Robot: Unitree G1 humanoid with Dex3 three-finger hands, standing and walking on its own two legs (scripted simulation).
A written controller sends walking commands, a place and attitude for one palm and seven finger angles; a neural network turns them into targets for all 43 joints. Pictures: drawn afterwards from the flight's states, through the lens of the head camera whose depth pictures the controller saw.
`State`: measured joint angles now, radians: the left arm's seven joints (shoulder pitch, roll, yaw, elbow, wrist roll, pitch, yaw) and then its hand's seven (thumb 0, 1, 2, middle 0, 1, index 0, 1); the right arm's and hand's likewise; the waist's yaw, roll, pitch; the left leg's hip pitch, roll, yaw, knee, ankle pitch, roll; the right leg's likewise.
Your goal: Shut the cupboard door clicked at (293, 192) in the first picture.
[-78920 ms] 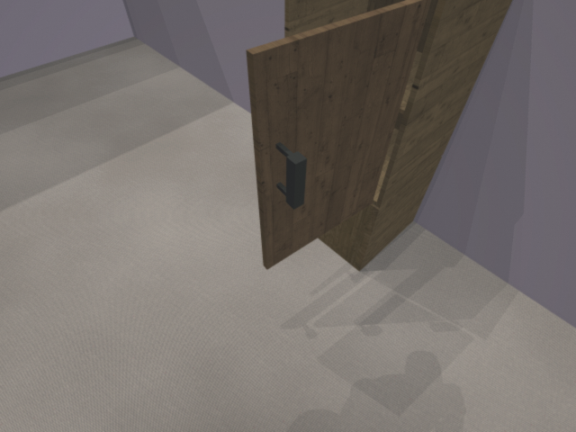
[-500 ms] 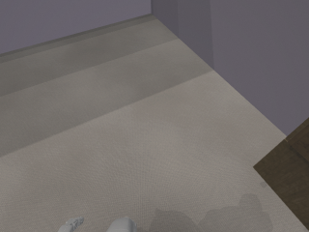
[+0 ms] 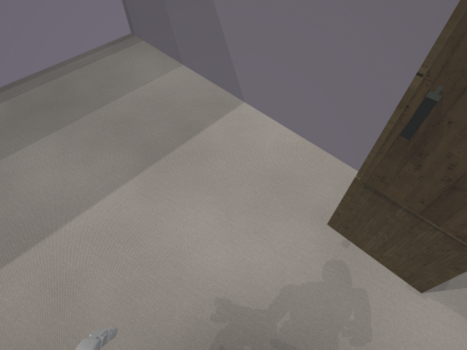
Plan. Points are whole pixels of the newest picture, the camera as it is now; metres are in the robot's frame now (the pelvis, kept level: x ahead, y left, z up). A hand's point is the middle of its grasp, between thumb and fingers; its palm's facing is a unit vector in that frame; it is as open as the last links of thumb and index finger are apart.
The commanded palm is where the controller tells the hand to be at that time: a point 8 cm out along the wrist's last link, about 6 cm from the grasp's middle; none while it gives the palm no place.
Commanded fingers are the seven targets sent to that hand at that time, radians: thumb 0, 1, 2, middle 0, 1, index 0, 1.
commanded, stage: turn to face it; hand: left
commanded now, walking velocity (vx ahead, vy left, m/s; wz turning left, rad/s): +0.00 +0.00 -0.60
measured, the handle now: (422, 112) +0.65 -0.43 +0.02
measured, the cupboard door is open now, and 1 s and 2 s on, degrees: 2 2 2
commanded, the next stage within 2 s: take the last steps up to it in 1.10 s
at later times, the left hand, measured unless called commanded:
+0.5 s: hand (142, 336) +0.16 +0.19 -0.17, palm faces -0.23 -0.95 -0.21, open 7.4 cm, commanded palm none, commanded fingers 0.00 0.90 0.90 -0.20 -0.30 -0.20 -0.30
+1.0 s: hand (196, 312) +0.21 +0.09 -0.15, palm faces -0.48 -0.84 -0.25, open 7.4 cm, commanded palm none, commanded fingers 0.00 0.90 0.90 -0.20 -0.30 -0.20 -0.30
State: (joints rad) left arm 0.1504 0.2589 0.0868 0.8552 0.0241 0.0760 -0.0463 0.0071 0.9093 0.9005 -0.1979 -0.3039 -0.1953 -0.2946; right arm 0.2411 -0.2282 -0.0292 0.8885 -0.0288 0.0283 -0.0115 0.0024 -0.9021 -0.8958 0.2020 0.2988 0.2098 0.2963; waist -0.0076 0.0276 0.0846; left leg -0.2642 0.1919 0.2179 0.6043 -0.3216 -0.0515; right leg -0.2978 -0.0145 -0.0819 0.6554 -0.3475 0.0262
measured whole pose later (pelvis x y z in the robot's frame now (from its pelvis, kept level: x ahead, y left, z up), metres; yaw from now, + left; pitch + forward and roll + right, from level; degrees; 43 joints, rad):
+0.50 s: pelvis +0.03 +0.01 +0.01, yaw -17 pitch +1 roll -1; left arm 0.18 0.27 0.09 0.89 0.02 0.08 -0.03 0.01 0.91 0.90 -0.20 -0.30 -0.20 -0.30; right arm 0.19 -0.20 0.00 0.84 -0.03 0.01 -0.03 0.00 -0.91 -0.90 0.20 0.30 0.21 0.30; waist 0.02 -0.05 0.08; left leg -0.28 0.08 0.11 0.55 -0.28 0.00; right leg -0.46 0.03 0.02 1.08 -0.50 0.04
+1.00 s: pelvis +0.04 -0.04 +0.01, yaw -31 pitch +1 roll +1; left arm 0.20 0.21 0.05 0.91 0.03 0.04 0.00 0.00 0.90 0.90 -0.20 -0.30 -0.20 -0.30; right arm 0.20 -0.25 -0.04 0.92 -0.01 0.05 -0.02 0.00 -0.91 -0.90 0.20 0.30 0.20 0.30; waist 0.00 0.00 0.05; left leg -0.44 0.06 0.04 0.88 -0.41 -0.08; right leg -0.23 0.03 0.03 0.49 -0.28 -0.04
